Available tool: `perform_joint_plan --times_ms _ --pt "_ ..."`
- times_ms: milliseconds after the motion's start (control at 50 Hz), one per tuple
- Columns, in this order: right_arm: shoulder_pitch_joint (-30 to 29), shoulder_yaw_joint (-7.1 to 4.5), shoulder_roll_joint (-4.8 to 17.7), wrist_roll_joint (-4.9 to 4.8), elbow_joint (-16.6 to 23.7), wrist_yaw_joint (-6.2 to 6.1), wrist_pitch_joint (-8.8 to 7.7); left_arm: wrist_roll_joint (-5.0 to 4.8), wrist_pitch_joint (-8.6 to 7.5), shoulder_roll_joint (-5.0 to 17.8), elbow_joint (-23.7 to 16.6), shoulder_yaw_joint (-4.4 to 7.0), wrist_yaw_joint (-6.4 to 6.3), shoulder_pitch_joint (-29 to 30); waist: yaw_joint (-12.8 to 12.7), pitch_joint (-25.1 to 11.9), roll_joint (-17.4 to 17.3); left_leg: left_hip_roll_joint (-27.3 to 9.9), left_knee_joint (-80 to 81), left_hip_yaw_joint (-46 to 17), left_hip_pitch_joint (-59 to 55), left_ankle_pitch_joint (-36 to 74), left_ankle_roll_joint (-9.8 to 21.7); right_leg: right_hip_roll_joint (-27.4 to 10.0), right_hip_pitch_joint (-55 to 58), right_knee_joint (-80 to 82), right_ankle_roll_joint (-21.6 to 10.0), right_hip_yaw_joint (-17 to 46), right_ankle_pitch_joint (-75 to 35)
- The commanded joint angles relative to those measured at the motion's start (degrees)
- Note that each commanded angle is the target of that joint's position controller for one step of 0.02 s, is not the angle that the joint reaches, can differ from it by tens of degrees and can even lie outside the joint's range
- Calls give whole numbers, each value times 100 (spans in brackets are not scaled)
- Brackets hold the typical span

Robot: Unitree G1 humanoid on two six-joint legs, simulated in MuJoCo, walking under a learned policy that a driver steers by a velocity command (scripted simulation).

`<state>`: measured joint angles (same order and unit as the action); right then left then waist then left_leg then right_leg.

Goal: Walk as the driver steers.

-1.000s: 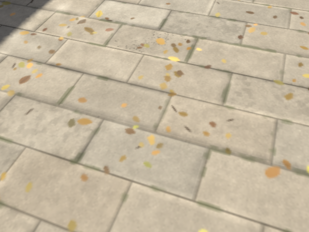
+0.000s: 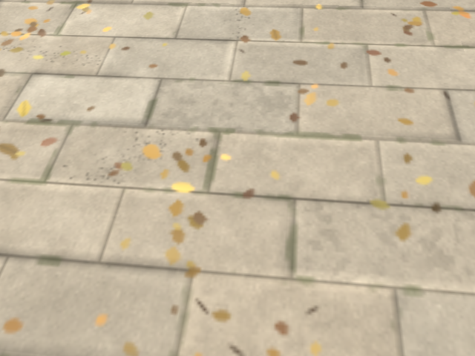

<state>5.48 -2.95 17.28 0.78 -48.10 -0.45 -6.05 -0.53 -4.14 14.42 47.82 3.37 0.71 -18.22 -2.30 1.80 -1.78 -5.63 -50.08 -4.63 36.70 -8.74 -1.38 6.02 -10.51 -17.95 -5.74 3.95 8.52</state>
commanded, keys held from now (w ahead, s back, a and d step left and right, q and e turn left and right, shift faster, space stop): w+e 0.74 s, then w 0.10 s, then w+q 0.16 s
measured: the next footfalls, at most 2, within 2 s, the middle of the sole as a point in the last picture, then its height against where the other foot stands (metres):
left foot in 0.24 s outside the picture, level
right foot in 0.76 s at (343, 340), level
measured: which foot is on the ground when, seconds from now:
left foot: up 0.00-0.22, down 0.24-0.76, up 0.78-1.00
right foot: down 0.00-0.26, up 0.28-0.74, down 0.76-1.00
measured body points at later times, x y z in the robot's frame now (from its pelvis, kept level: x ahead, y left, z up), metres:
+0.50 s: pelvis +0.29 +0.04 +0.00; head +0.31 +0.03 +0.45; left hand +0.51 +0.26 -0.11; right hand +0.26 -0.25 -0.12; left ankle +0.30 +0.14 -0.75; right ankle +0.32 -0.14 -0.67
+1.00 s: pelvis +0.52 -0.13 +0.00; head +0.54 -0.15 +0.45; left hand +0.74 +0.06 -0.11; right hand +0.51 -0.43 -0.12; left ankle +0.68 +0.00 -0.67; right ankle +0.49 -0.19 -0.75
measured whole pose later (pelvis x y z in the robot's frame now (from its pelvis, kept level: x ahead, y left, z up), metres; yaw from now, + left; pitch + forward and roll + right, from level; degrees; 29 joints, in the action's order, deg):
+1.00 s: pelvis +0.52 -0.13 +0.00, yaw -29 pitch +1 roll -1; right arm 9.8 -2.9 17.8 -1.0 -46.2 0.7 -4.1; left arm 0.5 -4.2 14.9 40.4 3.2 1.4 -17.0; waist -1.1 2.1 -2.3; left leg -7.9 -60.1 -2.1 37.9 -12.0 -1.2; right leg 5.0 -9.8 -18.6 -5.3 -2.1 9.9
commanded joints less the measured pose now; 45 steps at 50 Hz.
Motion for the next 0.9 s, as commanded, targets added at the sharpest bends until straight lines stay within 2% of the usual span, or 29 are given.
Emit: perform_joint_plan --times_ms 20,60,140,200,220,240,260,280,300,320,340,360,380,420,460,560,620,660,700,720,740,760,780,800,820,840,860,880,900 --pt "-395 -63 274 -2 428 0 -40 -43 -57 1061 -395 270 -134 49 46 -96 526 261 1211 139 -302 1124 -147 -1165 -313 707 -746 982 -872" --pt "-767 -31 215 -51 577 41 -71 -56 -31 1074 -341 280 -154 -135 -103 -59 621 420 1777 198 -625 1594 -128 -1125 -415 678 -609 1020 -597" --pt "-1086 -68 414 -112 792 119 -137 -99 42 1014 -237 287 -188 -397 -158 -55 658 498 2336 -32 -705 1415 -28 -1355 251 189 -524 1550 -465" --pt "-737 -141 627 -128 752 154 -228 -55 128 1044 -306 317 -238 -317 80 -171 851 531 2514 -4 -1194 648 167 -1491 619 -392 -450 1933 -966" --pt "-202 -217 756 -100 615 127 -257 -46 147 941 -373 280 -227 -227 353 -463 842 544 2728 101 -1987 651 326 -1256 538 -874 -328 1853 -1355" --pt "610 -300 983 -5 505 89 -281 5 136 692 -499 177 -189 -120 744 -1201 623 -43 2480 -342 -3425 594 647 -931 1 -2070 -156 1567 -1187" --pt "1422 -428 1459 67 434 36 -228 -21 87 330 -621 70 -174 -675 724 -2112 -556 -1328 2463 -2193 -5606 160 1349 -146 -1718 -3980 276 810 560" --pt "1580 -415 1315 -79 278 84 -140 -139 39 442 -701 24 -170 -1072 564 -2372 -1806 -2018 3026 -4061 -6156 -1040 1809 -160 -3062 -5175 391 584 2661" --pt "1236 -278 761 -136 439 81 -104 -198 54 1016 -619 156 -176 -714 670 -1517 -925 -1787 3213 -3485 -5435 -1729 1542 -560 -3472 -5621 420 714 2278" --pt "934 -214 541 -109 506 65 -54 -157 92 1133 -708 200 -180 -203 686 -872 -409 -1513 3313 -2537 -4615 -1453 1276 -783 -3451 -5605 448 477 1780" --pt "666 -171 444 -67 493 70 -26 -99 111 1042 -788 207 -178 55 564 -405 -200 -1251 3516 -1912 -3851 -853 1185 -956 -3284 -5352 477 372 1431" --pt "526 -132 335 -27 468 68 -25 -64 139 950 -835 228 -159 137 436 -198 -298 -1058 3680 -1451 -3400 -431 1120 -1133 -3100 -5090 468 366 1195" --pt "472 -134 349 -1 431 68 -35 -93 176 801 -862 211 -130 70 339 -118 -432 -940 3848 -1089 -3084 -195 1096 -1240 -2875 -4968 469 302 1060" --pt "500 -181 431 -39 345 78 -87 -106 233 577 -973 163 -105 120 300 -79 -411 -911 4088 -593 -2902 296 1211 -1330 -2877 -4771 513 182 855" --pt "529 -237 582 -50 274 71 -114 -77 249 531 -1128 146 -100 310 289 -60 -273 -961 4196 -214 -2962 819 1300 -1380 -3075 -4384 576 184 466" --pt "650 -276 767 -83 192 39 -32 -80 166 407 -1389 74 66 1033 526 50 -137 -732 4194 857 -3177 1453 1095 -1261 -2816 -2752 526 -199 -999" --pt "975 -311 922 -145 84 26 61 -89 166 369 -1634 44 176 1561 711 195 -95 -883 4095 1087 -3612 1552 1010 -1155 -2794 -2142 424 -449 -1026" --pt "1081 -347 1029 -205 34 21 146 -94 180 441 -1786 67 237 1729 683 254 -136 -1027 3865 1210 -3997 2034 922 -1061 -2794 -1903 285 -576 -617" --pt "1059 -400 1200 -246 54 -13 227 -65 211 629 -1840 160 260 1540 449 28 -318 -1060 3188 1420 -4237 3754 805 -735 -2258 -1799 65 -864 5" --pt "1045 -425 1281 -255 70 -39 274 -55 233 802 -1775 256 254 1129 177 -251 -396 -1024 2483 1527 -4245 4615 743 -506 -1664 -1751 -79 -1005 251" --pt "973 -407 1249 -269 100 -66 312 -68 251 1050 -1555 412 214 270 -321 -691 -298 -865 1375 1691 -3876 4786 594 -263 -461 -1386 -283 -1070 -59" --pt "1093 -300 1007 -159 155 -79 284 -72 305 1424 -1307 591 96 -706 -743 -1234 175 -678 -240 1672 -2515 3352 378 -659 1403 -1290 -576 -244 -199" --pt "1673 -6 143 65 479 31 137 -110 264 2063 -1341 644 44 -523 -3 -1723 1764 427 -2291 1342 119 -2159 62 -2263 3288 -892 -1580 2976 552" --pt "1233 -64 610 -136 439 126 -76 -63 183 1551 -1486 482 63 -785 -453 -2531 1123 528 -2956 52 629 -2526 131 -2678 3516 -90 -1796 4252 1118" --pt "705 -152 875 -371 580 172 -153 5 110 1264 -1352 383 95 -626 -516 -1673 819 269 -2919 41 1049 -1986 222 -2500 2968 4 -1476 3318 643" --pt "561 -107 783 -329 621 150 -192 -15 70 1156 -1352 336 95 -271 -281 -1120 480 14 -2453 92 899 -1487 273 -2253 2098 6 -1273 2559 91" --pt "572 -119 763 -214 523 117 -168 18 58 955 -1386 266 87 156 -47 -792 312 -200 -2038 130 564 -1199 237 -2087 1320 64 -1110 1956 -572" --pt "754 -145 784 -191 434 119 -85 86 30 779 -1436 193 78 406 164 -671 400 -344 -1836 87 132 -1004 212 -1939 772 227 -1046 1559 -1040" --pt "921 -147 730 -199 363 128 8 106 -6 756 -1421 180 78 495 278 -634 465 -381 -1716 97 -133 -885 170 -1897 446 403 -1040 1364 -1197"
